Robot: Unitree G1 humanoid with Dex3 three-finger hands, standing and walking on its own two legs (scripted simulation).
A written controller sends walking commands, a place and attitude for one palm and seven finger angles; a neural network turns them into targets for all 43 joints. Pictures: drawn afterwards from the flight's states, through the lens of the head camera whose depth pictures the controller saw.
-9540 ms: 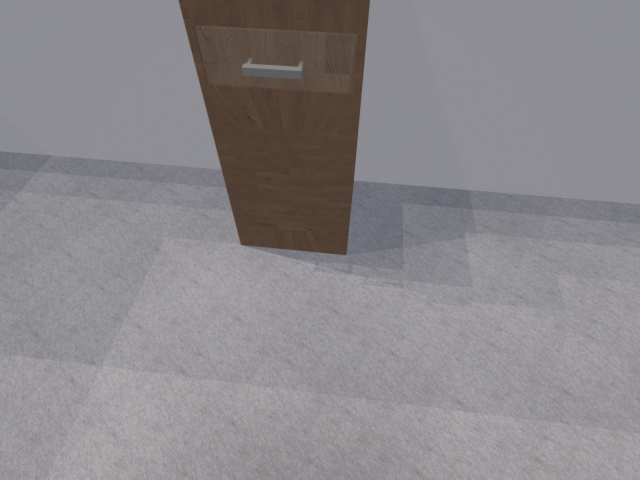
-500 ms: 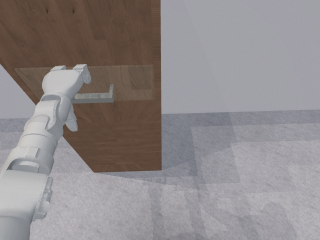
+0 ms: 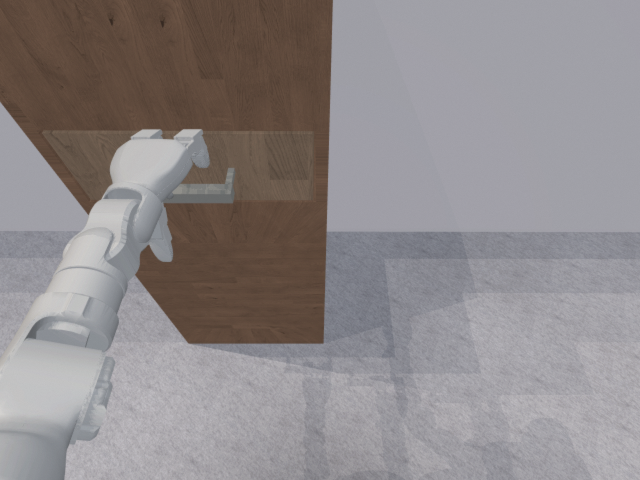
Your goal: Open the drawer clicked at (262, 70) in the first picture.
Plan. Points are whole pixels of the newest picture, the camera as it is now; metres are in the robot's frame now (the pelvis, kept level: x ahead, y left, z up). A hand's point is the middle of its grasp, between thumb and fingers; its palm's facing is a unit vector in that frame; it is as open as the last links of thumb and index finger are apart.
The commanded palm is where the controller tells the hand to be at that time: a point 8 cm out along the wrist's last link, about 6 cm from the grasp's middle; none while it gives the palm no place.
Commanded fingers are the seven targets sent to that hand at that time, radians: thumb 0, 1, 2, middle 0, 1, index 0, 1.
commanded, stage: move the hooked fingers above the handle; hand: left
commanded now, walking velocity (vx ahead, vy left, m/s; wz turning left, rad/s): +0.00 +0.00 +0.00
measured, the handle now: (187, 183) +0.53 +0.21 +0.02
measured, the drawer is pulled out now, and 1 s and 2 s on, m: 0.00 0.00 0.00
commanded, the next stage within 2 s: none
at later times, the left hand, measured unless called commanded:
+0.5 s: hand (178, 190) +0.47 +0.19 +0.08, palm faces +0.01 -0.07 -1.00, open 13.8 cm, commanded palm +0.45 +0.23 +0.14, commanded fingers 0.00 -0.50 0.30 -0.30 -1.20 -0.30 -1.20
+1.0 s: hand (179, 172) +0.48 +0.19 +0.10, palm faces +0.13 -0.07 -0.99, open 13.8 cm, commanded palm +0.45 +0.23 +0.14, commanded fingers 0.00 -0.50 0.30 -0.30 -1.20 -0.30 -1.20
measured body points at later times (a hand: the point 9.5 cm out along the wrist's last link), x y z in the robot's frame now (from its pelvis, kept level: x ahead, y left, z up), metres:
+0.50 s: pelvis +0.00 +0.00 +0.00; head +0.06 -0.01 +0.45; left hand +0.46 +0.19 +0.14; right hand +0.05 -0.28 -0.13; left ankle -0.02 +0.10 -0.72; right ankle -0.01 -0.12 -0.72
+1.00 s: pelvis -0.01 +0.00 +0.00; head +0.07 -0.01 +0.44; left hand +0.47 +0.19 +0.15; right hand +0.05 -0.27 -0.13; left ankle -0.02 +0.10 -0.72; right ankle -0.01 -0.12 -0.72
